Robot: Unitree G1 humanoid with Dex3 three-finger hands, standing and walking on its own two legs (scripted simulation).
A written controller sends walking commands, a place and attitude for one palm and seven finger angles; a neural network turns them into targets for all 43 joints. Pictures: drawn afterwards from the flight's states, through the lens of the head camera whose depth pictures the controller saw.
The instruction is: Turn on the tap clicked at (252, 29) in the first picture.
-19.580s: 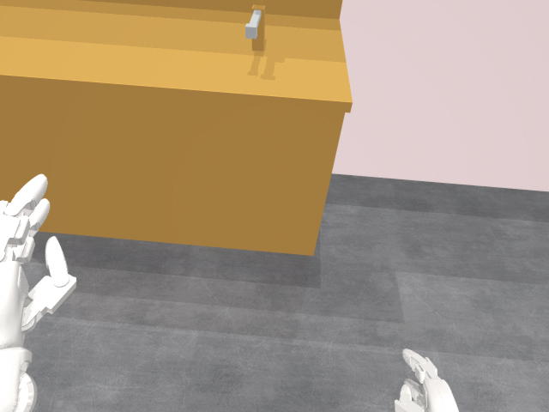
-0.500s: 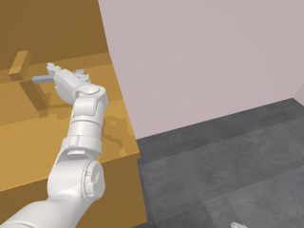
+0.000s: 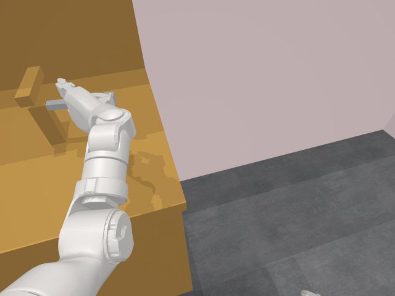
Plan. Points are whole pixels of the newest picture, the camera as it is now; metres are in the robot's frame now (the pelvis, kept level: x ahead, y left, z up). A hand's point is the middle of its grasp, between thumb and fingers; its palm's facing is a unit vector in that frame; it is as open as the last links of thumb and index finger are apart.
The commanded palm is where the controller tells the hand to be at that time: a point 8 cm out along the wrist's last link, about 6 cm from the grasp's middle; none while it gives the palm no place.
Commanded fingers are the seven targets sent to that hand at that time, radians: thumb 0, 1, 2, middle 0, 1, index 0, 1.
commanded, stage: lift the hand up off the lever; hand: left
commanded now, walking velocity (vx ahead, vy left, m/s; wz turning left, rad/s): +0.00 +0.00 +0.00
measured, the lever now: (109, 100) +0.51 +0.24 +0.16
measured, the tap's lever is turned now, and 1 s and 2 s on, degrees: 80 80 80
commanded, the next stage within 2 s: draw the hand back beside the body in 0.42 s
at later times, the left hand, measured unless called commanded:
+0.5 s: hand (111, 97) +0.42 +0.19 +0.22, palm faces +0.78 -0.63 -0.05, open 7.8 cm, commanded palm +0.36 +0.21 +0.23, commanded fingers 0.00 0.90 0.90 -0.15 -0.15 -0.15 -0.15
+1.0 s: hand (79, 146) +0.30 +0.21 +0.21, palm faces +0.36 -0.92 -0.18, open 7.7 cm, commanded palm +0.27 +0.24 +0.21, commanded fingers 0.00 0.90 0.90 -0.17 -0.23 -0.17 -0.23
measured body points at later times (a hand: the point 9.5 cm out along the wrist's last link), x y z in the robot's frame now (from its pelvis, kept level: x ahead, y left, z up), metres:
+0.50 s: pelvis +0.00 +0.00 +0.00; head -0.02 -0.03 +0.45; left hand +0.38 +0.22 +0.23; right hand +0.18 -0.22 -0.11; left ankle +0.00 +0.13 -0.74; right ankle -0.02 -0.08 -0.74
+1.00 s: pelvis -0.03 +0.00 +0.01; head -0.05 -0.02 +0.46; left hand +0.27 +0.25 +0.22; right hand +0.14 -0.25 -0.09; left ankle +0.00 +0.13 -0.74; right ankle -0.02 -0.08 -0.74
